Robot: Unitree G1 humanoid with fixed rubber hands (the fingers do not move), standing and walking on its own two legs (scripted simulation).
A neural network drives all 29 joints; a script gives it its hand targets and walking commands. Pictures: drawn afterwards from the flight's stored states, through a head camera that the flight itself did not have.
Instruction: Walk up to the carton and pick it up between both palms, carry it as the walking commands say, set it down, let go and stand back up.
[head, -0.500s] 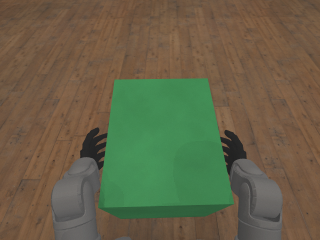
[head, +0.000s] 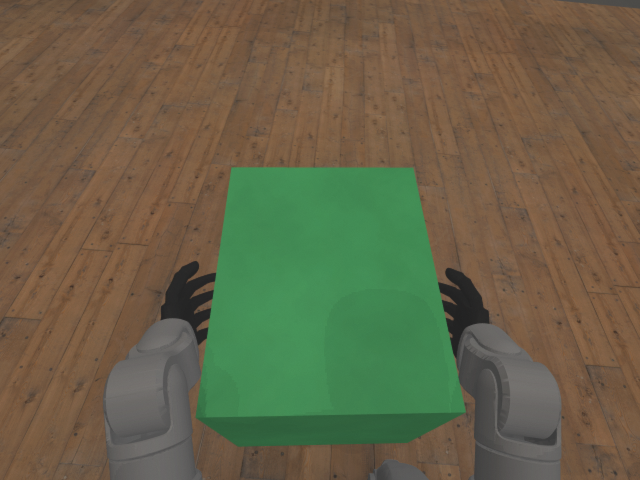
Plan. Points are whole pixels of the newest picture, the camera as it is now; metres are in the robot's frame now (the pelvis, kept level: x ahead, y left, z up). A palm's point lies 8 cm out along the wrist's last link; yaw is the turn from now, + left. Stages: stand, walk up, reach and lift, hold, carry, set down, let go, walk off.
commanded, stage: carry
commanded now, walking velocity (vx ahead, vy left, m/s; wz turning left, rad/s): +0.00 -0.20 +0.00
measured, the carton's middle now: (323, 311) +0.32 +0.02 +0.01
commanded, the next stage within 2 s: none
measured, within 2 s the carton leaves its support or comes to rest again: neither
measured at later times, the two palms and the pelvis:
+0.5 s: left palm (321, 419) +0.18 +0.02 +0.05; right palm (639, 447) +0.16 -0.30 +0.06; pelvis -0.09 -0.14 -0.01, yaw -1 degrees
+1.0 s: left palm (306, 472) +0.12 +0.04 +0.09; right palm (633, 413) +0.19 -0.28 +0.10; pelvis -0.09 -0.18 +0.01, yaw +13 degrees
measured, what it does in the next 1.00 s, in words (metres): steps to the right: right foot, then left foot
